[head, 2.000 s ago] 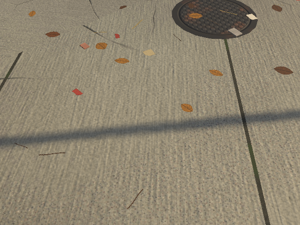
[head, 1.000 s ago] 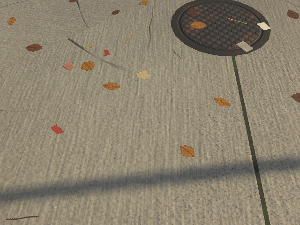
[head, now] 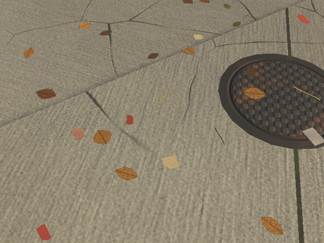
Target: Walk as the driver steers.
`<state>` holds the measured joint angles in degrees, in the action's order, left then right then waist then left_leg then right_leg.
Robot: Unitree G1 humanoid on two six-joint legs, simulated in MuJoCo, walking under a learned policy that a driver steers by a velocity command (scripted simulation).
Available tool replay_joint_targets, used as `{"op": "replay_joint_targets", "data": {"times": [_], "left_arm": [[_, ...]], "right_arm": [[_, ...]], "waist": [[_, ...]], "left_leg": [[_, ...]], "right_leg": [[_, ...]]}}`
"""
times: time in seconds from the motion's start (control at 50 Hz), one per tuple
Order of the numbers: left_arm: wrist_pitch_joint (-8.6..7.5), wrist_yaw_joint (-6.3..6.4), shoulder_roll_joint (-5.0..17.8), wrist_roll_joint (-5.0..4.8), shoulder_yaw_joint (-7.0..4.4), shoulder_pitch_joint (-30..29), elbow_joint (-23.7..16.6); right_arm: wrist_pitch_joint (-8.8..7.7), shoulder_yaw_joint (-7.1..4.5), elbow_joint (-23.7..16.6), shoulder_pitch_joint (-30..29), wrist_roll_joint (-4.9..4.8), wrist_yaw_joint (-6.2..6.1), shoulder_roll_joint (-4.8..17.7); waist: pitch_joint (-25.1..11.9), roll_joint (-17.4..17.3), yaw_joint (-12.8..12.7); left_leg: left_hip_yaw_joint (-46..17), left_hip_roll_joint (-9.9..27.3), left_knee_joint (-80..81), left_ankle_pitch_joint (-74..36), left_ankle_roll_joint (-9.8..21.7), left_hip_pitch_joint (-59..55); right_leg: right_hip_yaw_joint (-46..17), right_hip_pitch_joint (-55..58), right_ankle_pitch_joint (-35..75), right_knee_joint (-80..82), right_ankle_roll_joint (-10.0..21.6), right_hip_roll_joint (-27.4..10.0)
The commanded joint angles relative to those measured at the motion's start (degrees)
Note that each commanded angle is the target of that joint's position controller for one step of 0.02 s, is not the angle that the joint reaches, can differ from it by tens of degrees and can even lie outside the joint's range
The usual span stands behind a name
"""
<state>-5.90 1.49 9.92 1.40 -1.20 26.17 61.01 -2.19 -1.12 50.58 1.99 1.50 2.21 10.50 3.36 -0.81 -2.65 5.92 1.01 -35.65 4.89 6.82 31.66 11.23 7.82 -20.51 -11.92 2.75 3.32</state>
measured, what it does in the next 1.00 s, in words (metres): walks ahead, turning left: left foot, then right foot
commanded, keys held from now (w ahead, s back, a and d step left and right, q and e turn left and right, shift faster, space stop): w+q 1.00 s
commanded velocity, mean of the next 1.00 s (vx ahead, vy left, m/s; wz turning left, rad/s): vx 0.50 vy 0.00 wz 0.56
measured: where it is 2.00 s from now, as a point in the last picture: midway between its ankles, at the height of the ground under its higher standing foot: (82, 166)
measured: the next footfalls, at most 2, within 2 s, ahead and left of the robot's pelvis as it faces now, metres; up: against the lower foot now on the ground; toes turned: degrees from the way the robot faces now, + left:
left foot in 0.06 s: +0.19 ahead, +0.07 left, +0.00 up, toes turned +6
right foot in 0.62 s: +0.54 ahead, -0.02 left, +0.00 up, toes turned +23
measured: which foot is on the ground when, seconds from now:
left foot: up 0.00-0.04, down 0.06-0.62, up 0.64-1.00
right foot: down 0.00-0.04, up 0.06-0.60, down 0.62-1.00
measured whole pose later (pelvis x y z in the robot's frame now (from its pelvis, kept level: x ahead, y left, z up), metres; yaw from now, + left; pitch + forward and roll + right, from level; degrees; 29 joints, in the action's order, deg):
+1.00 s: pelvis +0.51 +0.09 +0.01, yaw +35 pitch +1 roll -2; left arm -5.1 -0.1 13.9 1.1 -2.8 23.2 50.7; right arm -0.1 -2.9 42.1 4.9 1.9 4.3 15.5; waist 2.4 -2.4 -3.1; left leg 0.5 3.7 -47.3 3.2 3.0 38.1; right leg 12.0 -0.1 -14.9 -14.0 1.1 0.3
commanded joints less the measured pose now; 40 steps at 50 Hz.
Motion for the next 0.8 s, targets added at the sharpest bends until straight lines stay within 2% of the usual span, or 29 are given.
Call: {"op": "replay_joint_targets", "data": {"times": [0.02, 0.04, 0.06, 0.08, 0.1, 0.12, 0.14, 0.16, 0.18, 0.2, 0.26, 0.32, 0.38, 0.5, 0.54, 0.56, 0.58, 0.6, 0.62, 0.64, 0.66, 0.68, 0.7, 0.74, 0.8], "left_arm": [[0.5, 0.9, 10.08, 0.24, -2.0, 2.03, -1.12], [0.99, 0.81, 10.86, 0.07, -2.21, 1.35, -1.6], [0.97, 0.58, 10.84, -0.24, -2.13, -0.21, -3.38], [0.51, -0.76, 5.57, -1.3, -1.27, 1.72, -7.04], [-0.12, -1.06, 9.42, -0.69, -2.26, -3.92, -8.8], [-0.91, -1.37, 9.28, -0.85, -2.21, -8.82, -10.98], [-1.39, -1.36, 9.15, -0.94, -2.13, -9.66, -11.17], [-0.88, -1.23, 8.55, -0.39, -2.23, -9.51, -10.95], [0.35, -1.28, 7.85, 0.62, -2.1, -8.48, -11.14], [1.57, -1.5, 7.15, 1.2, -2.06, -7.94, -11.23], [3.46, -2.02, 6.66, 1.44, -2.02, -11.29, -13.29], [3.87, -2.14, 7.56, 1.15, -2.1, -19.65, -16.63], [3.9, -2.37, 7.88, 0.91, -1.9, -25.43, -19.0], [2.84, -2.9, 8.4, 0.23, -0.95, -34.3, -23.71], [2.25, -2.8, 9.47, -0.04, -1.05, -32.06, -24.03], [1.94, -2.52, 10.31, -0.2, -1.33, -28.04, -23.14], [1.56, -1.97, 11.8, -0.3, -1.98, -21.74, -21.24], [0.81, -1.24, 13.56, -0.01, -2.72, -13.49, -19.23], [0.46, -0.12, 17.71, 1.38, -3.7, -4.27, -18.87], [1.22, -0.06, 22.04, 2.28, -4.63, -5.3, -19.43], [2.07, -0.42, 17.27, 1.16, -4.31, -8.78, -19.87], [2.14, -0.58, 12.05, 0.59, -3.06, -12.63, -20.56], [2.0, -0.85, 9.75, 0.64, -2.41, -14.47, -20.24], [1.37, -0.8, 9.14, 0.42, -2.1, -13.04, -18.6], [-0.29, -1.44, 9.75, -0.48, -2.43, -10.14, -16.87]], "right_arm": [[-0.92, -1.89, -1.53, 5.12, 0.21, -0.58, 5.21], [-1.29, -2.78, 0.81, 12.53, 0.51, -0.76, 6.47], [-1.49, -4.42, 3.02, 21.44, 1.47, -1.21, 10.5], [-1.08, -6.18, 2.13, 23.5, 1.54, -1.92, 16.64], [-0.26, -6.09, 2.46, 23.31, -0.58, -1.58, 16.19], [-0.06, -5.78, 2.31, 19.04, -1.06, -1.79, 14.96], [-0.21, -5.12, 1.93, 16.28, -1.09, -1.8, 11.77], [-0.49, -4.66, 1.5, 13.94, -1.07, -1.96, 10.05], [-0.84, -4.11, 1.39, 12.79, -1.42, -2.21, 8.52], [-1.36, -3.9, 1.33, 13.02, -1.55, -2.26, 8.42], [-2.19, -4.43, 1.64, 16.03, -1.68, -2.27, 11.03], [-1.86, -4.44, 1.76, 20.18, -1.58, -2.19, 11.18], [-1.6, -4.45, 1.74, 23.85, -1.46, -2.27, 11.32], [-1.32, -4.58, 1.16, 27.76, -0.51, -3.07, 12.23], [-1.36, -4.87, 0.27, 25.9, -0.39, -3.54, 13.22], [-1.42, -5.04, -0.49, 23.49, -0.39, -3.55, 13.9], [-1.67, -5.19, -1.05, 21.89, -0.42, -3.23, 14.59], [-2.13, -5.19, -1.4, 20.6, -0.96, -2.57, 14.61], [-2.67, -4.13, -3.35, 21.15, -1.71, -2.03, 10.69], [-2.25, -3.27, -4.55, 29.09, -3.51, -2.26, 5.88], [-1.34, -3.73, -3.06, 27.98, -1.1, -2.85, 11.26], [-0.96, -3.98, -3.16, 23.29, -0.39, -2.36, 11.74], [-0.78, -3.81, -3.72, 20.55, -0.3, -1.84, 10.72], [0.44, -3.71, -4.2, 19.62, 0.59, -0.68, 9.56], [1.7, -3.34, -6.08, 16.75, 0.56, 0.37, 8.29]], "waist": [[-2.27, 5.86, 4.87], [-6.24, 5.57, 7.92], [-11.05, 2.85, 12.05], [-16.72, -10.51, 9.43], [-18.26, -5.22, 9.93], [-9.31, -2.69, 8.0], [-5.14, 1.46, 5.96], [-2.56, 3.45, 3.54], [-2.27, 2.81, 1.59], [-2.8, 1.81, 0.88], [-2.35, 0.16, 0.95], [-0.57, -1.47, 3.75], [-0.83, -2.37, 6.11], [-0.13, -3.52, 8.68], [-0.39, -4.25, 6.76], [-1.33, -4.55, 4.47], [-4.27, -4.05, 1.89], [-8.82, -1.1, -2.37], [-17.68, 4.61, -5.16], [-23.24, 18.39, -0.04], [-17.74, 10.54, 1.26], [-9.2, 4.11, 1.58], [-5.15, 1.88, 2.11], [-2.86, 6.12, 3.21], [-2.96, 6.71, 3.68]], "left_leg": [[3.75, -5.23, 2.12, 7.67, 3.7, -7.79], [3.38, -6.69, 5.78, 6.68, 5.41, -17.03], [-5.91, -0.91, 8.11, 8.82, 8.77, -31.09], [-35.63, 16.87, 11.3, 8.58, 17.93, -48.62], [-48.01, 19.0, 18.41, 6.94, 19.49, -49.86], [-38.34, 17.32, 19.68, 4.79, 17.13, -43.03], [-32.96, 15.19, 21.13, -0.88, 14.52, -35.61], [-28.5, 12.29, 21.99, -5.88, 12.21, -29.55], [-24.88, 9.62, 22.7, -9.18, 10.83, -25.39], [-23.08, 8.31, 22.97, -11.15, 10.34, -23.52], [-20.76, 5.69, 24.07, -13.35, 9.73, -21.08], [-21.96, 4.84, 24.93, -11.61, 7.8, -22.85], [-23.44, 4.76, 23.73, -12.81, 6.32, -27.57], [-26.87, 5.99, 18.71, -20.05, 6.39, -34.91], [-28.06, 6.41, 16.47, -22.48, 4.85, -33.93], [-27.62, 5.8, 14.03, -26.2, 3.44, -31.21], [-27.23, 4.33, 8.45, -31.64, 2.14, -29.05], [-24.68, 0.88, -2.21, -30.44, 0.74, -25.22], [-20.94, -2.46, -17.68, -13.88, -0.3, -17.62], [-14.27, -11.18, -32.54, 28.11, -2.04, -0.67], [-13.67, -5.3, -37.9, 24.49, -1.38, 4.74], [-12.85, -2.91, -37.03, 18.35, -1.68, 4.56], [-12.08, -1.13, -34.61, 15.06, -2.14, 3.35], [-10.96, 0.89, -32.07, 13.55, -2.94, 0.79], [-10.0, 1.64, -31.27, 10.96, -3.35, 3.1]], "right_leg": [[-1.18, 0.59, 66.04, -16.32, 4.69, -17.53], [-0.09, -2.54, 63.69, -27.16, 4.0, -16.94], [0.37, -14.16, 49.9, -42.63, 2.61, -15.65], [0.74, -38.8, 3.28, -66.31, -0.58, -4.71], [-11.45, -47.57, -7.87, -72.8, -0.49, -1.21], [-13.5, -51.99, -2.01, -69.8, -0.06, -5.34], [-13.11, -49.36, 1.93, -64.78, -0.25, -7.24], [-13.16, -45.92, 2.84, -60.47, -0.88, -8.6], [-13.28, -42.27, 2.91, -57.31, -1.89, -9.37], [-13.11, -40.12, 2.81, -55.14, -2.72, -9.48], [-11.48, -41.12, 6.33, -49.22, -4.72, -9.36], [-11.05, -46.0, 13.09, -41.57, -5.89, -9.27], [-11.59, -48.69, 17.9, -35.67, -5.85, -8.21], [-11.84, -48.36, 17.51, -25.28, -4.35, -4.9], [-12.58, -41.8, 15.89, -20.75, -3.11, -3.96], [-12.34, -34.49, 13.85, -18.29, -2.16, -2.8], [-11.57, -25.19, 12.27, -16.87, -1.13, -1.0], [-12.72, -13.25, 14.36, -13.57, 0.47, -2.78], [-25.26, 0.51, 2.91, -12.6, 3.06, -15.75], [-51.45, 11.66, 1.72, -6.7, 10.07, -30.29], [-54.9, 4.86, -6.93, -4.87, 10.45, -28.65], [-44.72, -4.09, -6.31, -3.35, 8.95, -25.62], [-36.27, -9.87, 0.67, -1.93, 7.61, -22.52], [-25.69, -15.24, 10.67, 0.08, 5.58, -18.56], [-19.18, -15.11, 20.87, 1.67, 6.22, -18.58]]}}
